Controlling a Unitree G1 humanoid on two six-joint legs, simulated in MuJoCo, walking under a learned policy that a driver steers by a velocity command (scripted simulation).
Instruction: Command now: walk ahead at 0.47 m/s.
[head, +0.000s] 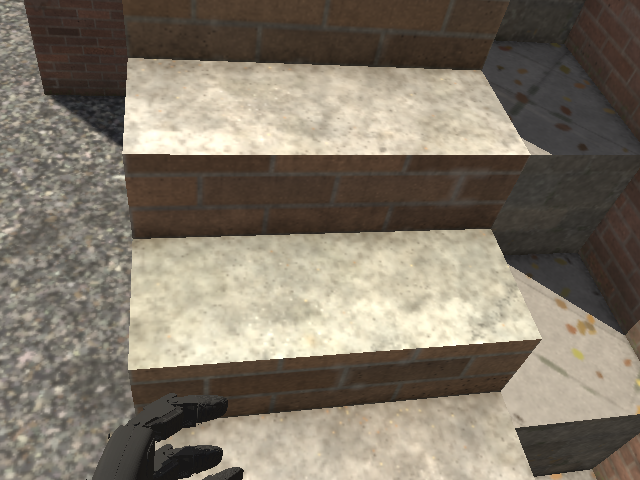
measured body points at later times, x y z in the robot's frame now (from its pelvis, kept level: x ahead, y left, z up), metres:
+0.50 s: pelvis +0.04 +0.01 -0.02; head -0.01 +0.02 +0.42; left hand +0.14 +0.27 -0.11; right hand +0.20 -0.16 -0.11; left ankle -0.02 +0.13 -0.70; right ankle +0.02 -0.10 -0.53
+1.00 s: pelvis +0.11 -0.11 +0.04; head +0.08 -0.15 +0.48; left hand +0.11 +0.11 -0.09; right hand +0.32 -0.26 -0.05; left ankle +0.11 +0.01 -0.44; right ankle +0.14 -0.16 -0.69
